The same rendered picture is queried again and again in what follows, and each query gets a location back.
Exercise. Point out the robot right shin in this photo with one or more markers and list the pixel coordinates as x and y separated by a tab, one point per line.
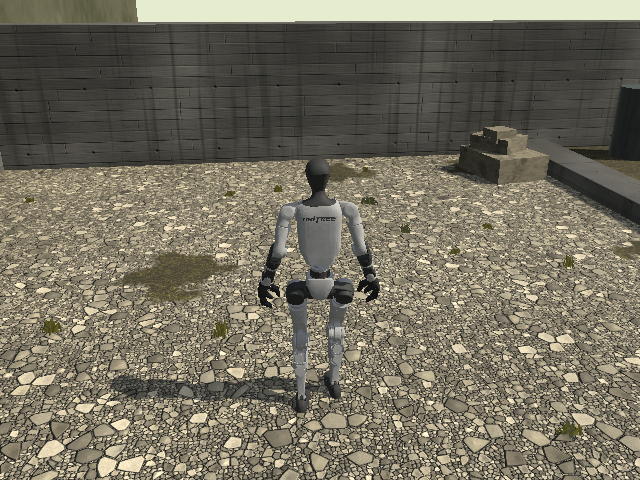
335	355

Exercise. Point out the robot left foot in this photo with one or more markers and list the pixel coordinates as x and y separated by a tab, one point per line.
301	405

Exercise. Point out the left robot upper arm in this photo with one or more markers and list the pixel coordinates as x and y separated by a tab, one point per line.
286	213

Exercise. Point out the robot left hand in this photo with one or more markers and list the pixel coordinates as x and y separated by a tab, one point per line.
263	293

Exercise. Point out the right robot upper arm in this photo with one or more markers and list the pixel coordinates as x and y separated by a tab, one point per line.
350	210

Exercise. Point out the left robot forearm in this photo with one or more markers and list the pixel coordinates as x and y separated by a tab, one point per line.
270	268

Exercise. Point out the robot right hand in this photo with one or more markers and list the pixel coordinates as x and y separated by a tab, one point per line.
374	285

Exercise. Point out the right robot forearm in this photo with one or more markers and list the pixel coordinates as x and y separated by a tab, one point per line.
367	266

